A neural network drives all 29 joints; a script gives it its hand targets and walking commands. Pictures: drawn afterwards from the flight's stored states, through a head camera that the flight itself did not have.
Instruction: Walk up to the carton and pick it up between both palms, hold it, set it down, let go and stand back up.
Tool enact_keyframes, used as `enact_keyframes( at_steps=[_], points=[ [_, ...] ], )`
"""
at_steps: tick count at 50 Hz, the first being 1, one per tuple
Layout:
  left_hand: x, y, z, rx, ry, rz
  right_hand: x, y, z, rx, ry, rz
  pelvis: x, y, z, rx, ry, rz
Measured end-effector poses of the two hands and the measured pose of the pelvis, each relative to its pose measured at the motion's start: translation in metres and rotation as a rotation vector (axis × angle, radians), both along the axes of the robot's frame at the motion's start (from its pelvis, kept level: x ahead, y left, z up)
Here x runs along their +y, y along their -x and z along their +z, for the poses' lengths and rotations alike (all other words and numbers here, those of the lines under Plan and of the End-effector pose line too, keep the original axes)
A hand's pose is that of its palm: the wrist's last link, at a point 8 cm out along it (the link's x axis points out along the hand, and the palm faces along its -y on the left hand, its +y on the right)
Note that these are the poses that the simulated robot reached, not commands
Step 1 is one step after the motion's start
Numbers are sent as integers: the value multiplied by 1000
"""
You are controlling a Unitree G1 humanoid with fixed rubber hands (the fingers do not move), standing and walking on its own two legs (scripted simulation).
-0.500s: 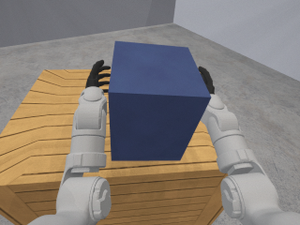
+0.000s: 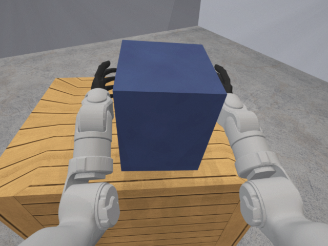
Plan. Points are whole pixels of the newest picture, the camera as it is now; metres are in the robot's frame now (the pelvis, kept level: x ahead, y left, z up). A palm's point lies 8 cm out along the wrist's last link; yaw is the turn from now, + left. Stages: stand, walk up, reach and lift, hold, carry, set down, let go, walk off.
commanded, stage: reach and lift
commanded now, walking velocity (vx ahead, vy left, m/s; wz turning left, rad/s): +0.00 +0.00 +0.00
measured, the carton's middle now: (161, 108) +0.39 -0.01 +0.17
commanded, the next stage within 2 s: hold in 0.32 s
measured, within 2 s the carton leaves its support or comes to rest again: neither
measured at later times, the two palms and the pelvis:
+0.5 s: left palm (93, 87) +0.38 +0.14 +0.24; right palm (221, 85) +0.38 -0.15 +0.24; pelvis +0.01 +0.00 +0.00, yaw +0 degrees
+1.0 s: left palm (89, 85) +0.37 +0.14 +0.25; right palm (221, 82) +0.37 -0.15 +0.25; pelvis +0.01 +0.00 +0.00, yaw +0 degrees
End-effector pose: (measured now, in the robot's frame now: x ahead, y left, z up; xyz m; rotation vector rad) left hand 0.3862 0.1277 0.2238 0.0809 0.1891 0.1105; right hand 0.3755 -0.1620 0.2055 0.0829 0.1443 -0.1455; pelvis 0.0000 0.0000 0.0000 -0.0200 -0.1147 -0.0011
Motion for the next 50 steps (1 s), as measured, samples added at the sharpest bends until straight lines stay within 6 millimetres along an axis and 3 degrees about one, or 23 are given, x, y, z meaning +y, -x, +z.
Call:
enact_keyframes(
  at_steps=[15,28,50],
  points=[
    [2,-3,13,-1,19,1,1,-5,19,-2,-3,4,-6,-1,0,16,-2,8],
    [13,7,21,-15,30,16,12,-1,34,-14,-4,22,-1,-6,-1,-3,6,4],
    [15,15,31,-34,28,18,13,5,43,-32,-3,26,1,-10,-1,-29,6,-2]
  ],
)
